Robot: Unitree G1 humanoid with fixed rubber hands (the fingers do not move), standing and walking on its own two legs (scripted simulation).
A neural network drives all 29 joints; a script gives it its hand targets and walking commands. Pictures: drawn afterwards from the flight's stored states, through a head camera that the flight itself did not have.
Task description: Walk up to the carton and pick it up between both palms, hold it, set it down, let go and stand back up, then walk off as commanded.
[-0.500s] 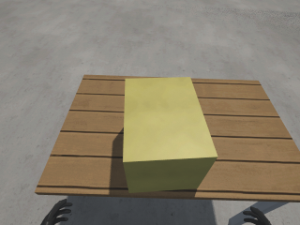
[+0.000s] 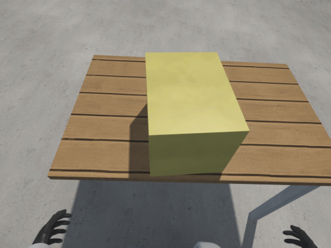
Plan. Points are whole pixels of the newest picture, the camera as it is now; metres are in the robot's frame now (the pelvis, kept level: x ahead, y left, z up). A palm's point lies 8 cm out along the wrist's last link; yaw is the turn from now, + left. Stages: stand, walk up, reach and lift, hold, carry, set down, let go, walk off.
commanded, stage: walk off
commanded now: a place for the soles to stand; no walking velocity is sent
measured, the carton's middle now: (184, 113) +0.48 -0.02 +0.01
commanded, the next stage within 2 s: stand in 1.12 s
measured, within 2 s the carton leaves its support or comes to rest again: neither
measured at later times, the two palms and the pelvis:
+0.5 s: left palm out of the picture -0.03 +0.29 -0.10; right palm out of the picture -0.02 -0.34 -0.09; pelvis -0.14 -0.03 -0.02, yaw -1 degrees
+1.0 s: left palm out of the picture -0.17 +0.33 -0.11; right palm out of the picture -0.13 -0.31 -0.08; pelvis -0.26 +0.01 -0.01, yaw +4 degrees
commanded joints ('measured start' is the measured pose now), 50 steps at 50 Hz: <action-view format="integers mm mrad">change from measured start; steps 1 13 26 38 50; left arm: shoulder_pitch -6 93 103 42 98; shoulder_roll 174 187 345 249 216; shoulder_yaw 28 34 73 51 40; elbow -17 8 -18 -3 74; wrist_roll -85 -87 -48 -41 -83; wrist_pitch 32 21 1 -7 -22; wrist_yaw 32 42 34 34 32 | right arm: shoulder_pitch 65 38 -108 33 -35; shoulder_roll -300 -224 -187 -200 -210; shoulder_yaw -116 -105 -103 -89 -79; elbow -96 -144 -146 -43 -48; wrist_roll -111 -112 -90 -64 -96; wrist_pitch -28 -28 12 -17 -80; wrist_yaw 2 -30 -32 -7 -8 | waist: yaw -63 -44 51 28 -32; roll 300 143 -106 -162 115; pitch -54 -104 24 -12 -59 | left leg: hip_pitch -42 203 -270 -169 121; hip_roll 371 280 -162 -54 202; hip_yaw -480 -332 -234 -140 -499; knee -388 -215 531 185 -260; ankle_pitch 506 734 -209 -263 284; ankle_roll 191 201 -9 -10 157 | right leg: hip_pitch -143 -214 -207 86 -194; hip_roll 114 104 -347 -264 84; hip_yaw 100 188 767 445 223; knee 477 536 -409 -252 474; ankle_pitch -359 -283 -46 -46 -259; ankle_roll -24 -7 -217 -241 -5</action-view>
